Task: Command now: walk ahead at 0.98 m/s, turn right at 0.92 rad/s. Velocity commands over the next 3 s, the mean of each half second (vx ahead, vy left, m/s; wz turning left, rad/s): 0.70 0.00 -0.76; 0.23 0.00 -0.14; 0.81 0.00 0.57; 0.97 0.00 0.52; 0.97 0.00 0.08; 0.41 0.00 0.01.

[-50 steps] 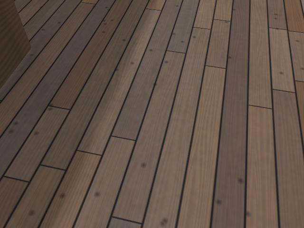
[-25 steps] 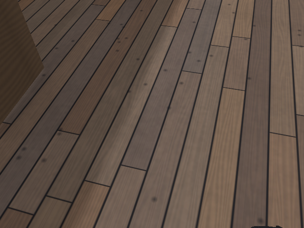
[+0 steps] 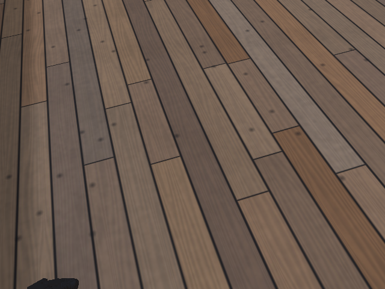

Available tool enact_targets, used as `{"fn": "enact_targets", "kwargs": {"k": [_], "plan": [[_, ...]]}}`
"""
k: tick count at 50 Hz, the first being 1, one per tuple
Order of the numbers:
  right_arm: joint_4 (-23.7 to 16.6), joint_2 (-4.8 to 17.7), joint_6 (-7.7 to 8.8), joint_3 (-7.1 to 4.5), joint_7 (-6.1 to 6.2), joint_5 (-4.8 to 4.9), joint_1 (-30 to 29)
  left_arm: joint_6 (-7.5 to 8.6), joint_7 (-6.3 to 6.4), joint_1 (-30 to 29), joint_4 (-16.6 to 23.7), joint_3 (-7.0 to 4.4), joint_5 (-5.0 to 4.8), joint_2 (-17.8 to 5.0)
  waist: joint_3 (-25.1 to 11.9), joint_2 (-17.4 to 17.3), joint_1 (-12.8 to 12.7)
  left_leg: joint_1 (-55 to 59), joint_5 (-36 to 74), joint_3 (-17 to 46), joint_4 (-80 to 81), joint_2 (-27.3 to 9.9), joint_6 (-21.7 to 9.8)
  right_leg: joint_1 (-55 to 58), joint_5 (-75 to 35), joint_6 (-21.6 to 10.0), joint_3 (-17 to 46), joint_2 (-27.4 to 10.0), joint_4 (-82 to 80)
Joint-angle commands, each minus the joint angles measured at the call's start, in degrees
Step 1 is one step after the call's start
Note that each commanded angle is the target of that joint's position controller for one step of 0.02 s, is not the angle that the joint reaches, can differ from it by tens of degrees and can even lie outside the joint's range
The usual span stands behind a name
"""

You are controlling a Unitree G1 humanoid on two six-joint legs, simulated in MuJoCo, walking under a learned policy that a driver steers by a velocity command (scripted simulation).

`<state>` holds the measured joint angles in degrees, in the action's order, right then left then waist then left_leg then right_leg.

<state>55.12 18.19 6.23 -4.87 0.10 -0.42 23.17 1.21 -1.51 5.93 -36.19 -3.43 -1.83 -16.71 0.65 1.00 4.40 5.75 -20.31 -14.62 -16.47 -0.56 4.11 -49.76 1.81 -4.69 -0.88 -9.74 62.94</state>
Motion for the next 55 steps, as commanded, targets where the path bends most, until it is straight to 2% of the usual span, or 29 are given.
{"fn": "enact_targets", "kwargs": {"k": [1, 4, 6, 7, 8, 9, 10, 11, 12, 15, 19, 24, 26, 28, 29, 30, 31, 32, 34, 36, 39, 42, 43, 45, 47, 48, 49, 51, 55], "plan": [[-7.83, 8.98, 1.16, -1.10, 0.40, 0.34, -10.83, 0.44, -1.79, -1.39, 3.41, 0.43, 0.03, -0.95, 8.94, 1.25, -4.86, -10.71, 17.80, 0.56, 10.30, -14.43, -9.10, 7.62, -5.57, -1.54, -1.94, -0.81, -9.30], [-9.05, 13.83, -0.77, -2.17, 0.49, 0.59, -10.23, 0.51, -2.26, 2.20, 3.82, -1.36, -0.92, -5.13, 3.72, -3.89, -8.41, -2.57, 61.51, -2.25, -3.02, -15.26, -8.43, 18.48, 3.57, -4.00, -10.19, 6.75, -12.32], [-10.94, 14.73, -2.03, -2.46, 0.34, 1.41, -12.77, -0.03, -1.76, 23.89, -1.33, -5.47, -1.37, -12.84, -7.84, -5.20, -19.62, -11.36, 73.57, -1.13, -33.00, -14.56, -8.41, 48.18, 8.28, -7.65, -10.66, 13.14, -16.47], [-11.43, 7.79, -1.09, -0.45, 0.20, 0.68, -13.21, -0.61, -0.67, 30.64, -4.96, -6.74, -1.73, -16.18, -4.97, 5.25, -20.06, -27.91, 29.63, 1.15, -58.90, -6.55, -5.30, 59.57, 9.31, -9.94, 0.04, 10.79, -20.63], [-16.19, -3.33, 2.00, 2.75, -0.73, 0.09, -5.50, 0.44, -0.91, 23.72, -2.46, -5.63, -0.53, -19.38, -10.47, 27.49, -6.37, -50.57, -14.32, 12.27, -79.45, 4.08, -4.49, 70.29, 19.84, -19.92, 33.59, 1.37, -33.46], [-19.79, 2.36, 4.85, 2.63, -1.05, 1.60, -11.17, 1.95, -1.71, 23.63, 0.22, -4.33, 0.24, -14.16, -18.49, 19.32, -9.54, -56.05, -8.76, 23.36, -79.11, 2.62, -7.73, 72.00, 39.27, -20.69, 53.15, -5.18, -49.14], [-20.78, 6.58, 5.74, 1.46, -0.78, 3.70, -18.90, 3.31, -1.90, 23.24, 0.10, -3.88, 1.44, -11.57, -9.51, 8.57, -10.31, -58.36, -3.72, 22.50, -75.54, 1.63, -9.19, 65.27, 34.77, -17.18, 53.37, -6.19, -53.00], [-20.80, 5.11, 5.61, 1.74, -0.15, 3.11, -19.66, 4.34, -2.23, 19.24, 0.49, -3.45, 2.11, -10.73, -4.44, -1.60, -6.49, -55.23, -0.65, 22.57, -70.19, -0.52, -8.94, 55.19, 22.99, -15.29, 47.87, -5.24, -50.75], [-19.83, 4.32, 4.68, 1.76, 0.30, 1.63, -17.66, 4.88, -2.25, 14.26, 1.54, -3.09, 2.15, -9.85, -3.09, -5.16, -2.96, -49.00, 1.23, 23.31, -65.86, -2.65, -7.74, 46.19, 10.27, -13.97, 40.36, -2.72, -47.05], [-17.81, 5.01, 0.62, 0.75, -0.07, 0.18, -13.26, 4.32, 0.06, 7.63, 3.13, -2.35, 1.34, -7.77, -1.84, -5.00, 0.45, -38.32, 4.08, 20.42, -54.03, -6.77, -3.20, 32.97, -15.86, -11.32, 21.66, 2.09, -45.67], [-20.07, -1.00, -0.09, 2.54, -0.09, -1.32, -22.43, 2.65, 3.49, 12.69, -0.11, -1.51, 1.01, -5.41, -1.74, -0.75, -4.18, -35.00, 21.80, 13.52, -32.30, -0.96, -1.55, 31.04, -31.76, -5.60, 7.45, 10.47, -42.17], [-21.96, 0.27, 1.09, 2.14, -2.34, -0.36, -30.69, 0.72, 5.09, 18.13, -3.41, -1.45, 0.87, -4.66, -2.56, 4.02, -9.91, -34.35, 36.65, 13.53, -13.40, 2.24, -3.57, 40.15, -18.22, -1.91, 11.96, 6.86, -39.28], [-21.45, 2.31, 1.84, 1.28, -2.93, -0.58, -28.24, 0.70, 5.30, 16.89, -3.80, -1.31, 1.45, -3.80, -2.44, 4.63, -8.43, -34.32, 33.40, 14.53, -11.14, 1.99, -5.48, 43.86, -18.39, -2.20, 14.92, 4.89, -34.92], [-18.41, 3.82, 2.83, 0.31, -2.80, -1.27, -17.72, 0.72, 4.87, 12.37, -2.77, -1.22, 1.77, -3.64, -5.83, 5.05, -2.96, -25.63, 35.43, 12.58, -6.51, 2.84, -7.51, 46.15, -26.90, -1.13, 14.48, 6.88, -24.77], [-16.90, 4.93, 3.22, 0.10, -2.58, -2.16, -10.46, 0.79, 4.13, 10.03, -1.23, -0.69, 2.32, -2.45, -11.59, 2.28, 0.19, -13.44, 52.23, 16.50, -8.58, -2.34, -9.50, 42.56, -18.74, 0.58, 12.56, 10.45, -12.70], [-16.72, 5.64, 2.93, 0.66, -2.28, -3.89, -7.45, 0.59, 3.61, 19.32, -2.01, 0.09, 2.63, 0.53, -19.82, -11.70, -3.25, 5.38, 76.18, 34.54, -14.36, -17.93, -20.39, 27.36, 25.80, 5.21, 11.78, 17.75, 9.38], [-15.61, 3.31, 2.13, 1.15, -2.17, -2.77, -6.73, 0.63, 2.53, 29.52, -4.95, 0.09, 0.95, -1.75, -28.15, -16.68, -5.95, 12.52, 63.38, 52.61, -11.39, -25.35, -28.43, 20.76, 38.44, 6.18, 18.03, 18.90, 17.74], [-17.87, 2.30, 0.99, 1.11, -1.78, -0.68, -10.78, -0.29, 2.20, 23.94, -5.51, -1.00, 0.57, -7.18, -23.17, -8.52, -3.38, 6.70, 45.51, 50.34, -8.61, -22.83, -26.66, 18.33, 34.89, 7.45, 17.89, 15.62, 21.31], [-18.59, 0.04, -1.08, 2.59, -1.21, 0.03, -16.82, -2.17, 2.79, 10.51, -2.09, -1.29, 1.58, -7.46, -10.70, 1.85, -3.83, -11.11, 18.93, 41.46, -2.48, -16.77, -20.77, 17.08, 28.48, 8.08, 11.79, 12.31, 16.47], [-18.02, 0.44, -2.34, 2.76, -0.95, -0.68, -19.67, -3.75, 3.07, 11.38, -1.79, -0.55, 1.77, -3.80, -5.05, -2.94, -7.15, -23.62, 8.84, 34.06, 1.95, -10.23, -16.27, 23.23, 25.70, 7.68, 7.91, 9.38, 3.49], [-16.57, 1.35, -2.87, 2.11, -0.99, -1.05, -17.29, -3.25, 3.98, 12.39, -3.40, 0.72, 2.30, 0.17, -6.89, -7.37, -5.95, -25.41, 16.35, 26.54, 1.98, -7.13, -16.16, 30.97, 28.50, 7.66, 3.79, 9.57, -12.43], [-15.54, 4.21, -3.65, 1.07, -0.61, 0.19, -14.29, -3.04, 3.89, 13.75, -4.84, 0.13, 2.07, -2.12, -11.32, -8.07, -5.57, -23.94, -2.64, 29.28, 3.98, -9.71, -16.64, 35.77, 19.61, 5.80, 2.74, 9.46, -20.64], [-15.74, 7.39, -4.25, 0.08, -0.29, 1.28, -14.63, -2.81, 3.42, 14.92, -5.30, -0.43, 2.10, -3.66, -10.52, -10.20, -6.38, -26.74, -13.86, 31.00, 6.84, -10.46, -15.85, 37.73, 19.24, 4.78, -0.16, 10.95, -21.31], [-16.56, 7.62, -5.01, -0.19, 0.46, 2.06, -17.34, -1.99, 2.60, 18.57, -7.28, -0.86, 2.87, -4.54, -7.24, -13.35, -9.34, -34.55, -23.32, 30.26, 10.93, -9.72, -11.74, 43.83, 20.56, 1.57, -3.63, 11.60, -25.28], [-19.15, 3.83, -4.82, 0.20, 0.86, 2.31, -23.07, -0.87, 2.77, 28.56, -12.50, -0.73, 4.90, -4.77, -2.52, -9.99, -14.30, -43.90, -17.47, 21.27, 4.37, -2.64, -3.59, 53.36, 23.32, -2.77, -3.20, 10.47, -39.50], [-21.10, -2.21, -4.05, 1.49, 0.64, 2.93, -25.28, 0.14, 3.28, 31.04, -14.09, -1.39, 4.54, -6.99, -0.75, 7.56, -14.15, -53.71, -9.96, 12.34, -19.41, 4.02, -0.83, 56.23, 38.05, -7.45, 17.54, -3.41, -50.62], [-21.56, -0.78, -2.52, 1.22, 0.02, 4.08, -24.06, 1.48, 3.24, 20.19, -10.63, -1.97, 2.50, -8.86, 5.08, 15.77, -9.63, -61.24, -2.67, 17.35, -32.80, 1.61, -5.00, 47.66, 47.36, -12.14, 38.29, -13.41, -56.91], [-18.56, 1.87, -1.53, 0.37, -1.00, 2.99, -16.99, 4.98, 3.47, 11.70, -6.77, -1.09, 1.58, -4.96, 4.18, 7.57, -4.05, -63.03, 8.07, 22.87, -39.77, -0.45, -7.59, 48.74, 37.63, -8.29, 30.75, -10.48, -56.24], [-17.55, 0.50, -2.39, 0.23, -1.58, 1.97, -17.19, 6.24, 2.75, 17.45, -7.54, -0.92, 2.10, -3.78, 0.76, 5.29, -6.59, -60.04, 17.92, 21.64, -44.44, 0.44, -4.78, 50.12, 24.33, -2.81, 13.75, -5.96, -55.42]]}}
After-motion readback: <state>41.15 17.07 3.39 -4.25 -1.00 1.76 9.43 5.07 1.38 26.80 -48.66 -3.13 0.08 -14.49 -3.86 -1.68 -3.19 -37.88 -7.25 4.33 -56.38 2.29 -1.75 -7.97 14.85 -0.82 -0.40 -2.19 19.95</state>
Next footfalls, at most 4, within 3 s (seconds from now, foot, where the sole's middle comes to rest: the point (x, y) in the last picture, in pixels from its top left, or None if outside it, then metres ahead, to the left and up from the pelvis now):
0.14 right None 0.31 -0.11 -0.76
0.58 left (232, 244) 0.67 -0.11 -0.76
0.94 right None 0.48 -0.24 -0.76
1.46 left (211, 180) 0.96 -0.06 -0.76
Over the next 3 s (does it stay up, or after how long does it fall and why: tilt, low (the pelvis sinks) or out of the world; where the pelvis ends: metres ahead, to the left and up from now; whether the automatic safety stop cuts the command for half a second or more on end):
stays up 2.01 0.02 0.01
